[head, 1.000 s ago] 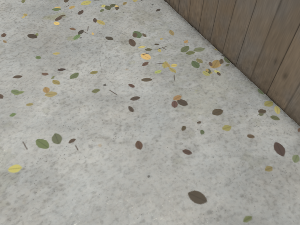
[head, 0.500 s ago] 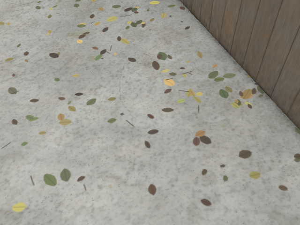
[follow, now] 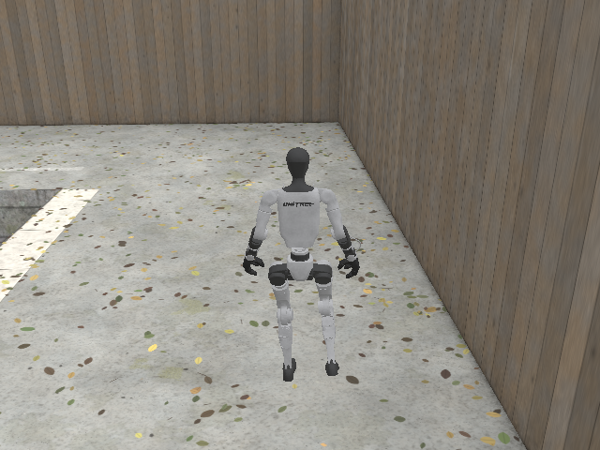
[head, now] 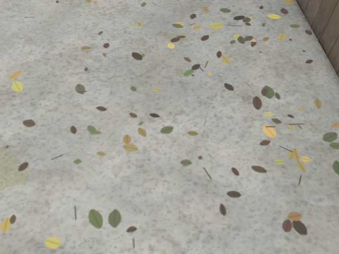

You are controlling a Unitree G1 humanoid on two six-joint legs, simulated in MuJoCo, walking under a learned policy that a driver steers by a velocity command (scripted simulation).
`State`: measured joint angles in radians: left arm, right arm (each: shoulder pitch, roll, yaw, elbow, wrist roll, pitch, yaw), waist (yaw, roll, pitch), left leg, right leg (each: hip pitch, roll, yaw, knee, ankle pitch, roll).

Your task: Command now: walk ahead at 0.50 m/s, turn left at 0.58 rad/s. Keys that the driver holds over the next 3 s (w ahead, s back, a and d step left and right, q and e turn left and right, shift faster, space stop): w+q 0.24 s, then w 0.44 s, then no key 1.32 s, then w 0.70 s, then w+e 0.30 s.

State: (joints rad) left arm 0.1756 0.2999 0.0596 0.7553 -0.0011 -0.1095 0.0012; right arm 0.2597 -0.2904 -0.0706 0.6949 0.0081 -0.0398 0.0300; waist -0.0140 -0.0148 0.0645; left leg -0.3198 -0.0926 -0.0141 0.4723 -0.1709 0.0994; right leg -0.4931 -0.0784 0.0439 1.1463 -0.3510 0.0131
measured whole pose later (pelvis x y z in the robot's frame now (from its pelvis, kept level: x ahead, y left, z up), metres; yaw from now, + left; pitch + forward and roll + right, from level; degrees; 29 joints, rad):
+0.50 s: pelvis +0.29 -0.04 +0.00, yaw +13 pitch +1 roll -1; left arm 0.25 0.26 0.06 0.79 0.01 -0.10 -0.03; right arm 0.28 -0.30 -0.06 0.71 0.02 -0.04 -0.01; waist 0.02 0.04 0.02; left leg -0.50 0.02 -0.07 1.12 -0.35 0.02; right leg -0.25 0.05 -0.01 0.41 -0.18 -0.04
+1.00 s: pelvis +0.49 +0.06 +0.00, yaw +14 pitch +1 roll +0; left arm 0.22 0.31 0.04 0.85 0.00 -0.01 0.02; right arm 0.13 -0.24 -0.03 0.73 -0.03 -0.05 0.03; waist 0.01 -0.04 0.05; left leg -0.35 -0.03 0.03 0.43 -0.10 0.05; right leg -0.44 -0.06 0.03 0.95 -0.46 0.07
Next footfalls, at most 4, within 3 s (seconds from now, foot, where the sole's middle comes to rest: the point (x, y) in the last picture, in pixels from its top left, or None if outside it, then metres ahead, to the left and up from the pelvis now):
0.32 right None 0.37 -0.13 -0.77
0.80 left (125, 219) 0.58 0.18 -0.77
1.14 right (184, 205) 0.64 -0.06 -0.77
2.70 left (112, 142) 0.95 0.27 -0.77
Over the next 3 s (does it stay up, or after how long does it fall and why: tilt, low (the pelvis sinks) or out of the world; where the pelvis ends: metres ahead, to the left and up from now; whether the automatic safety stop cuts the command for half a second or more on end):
stays up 0.96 0.18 0.01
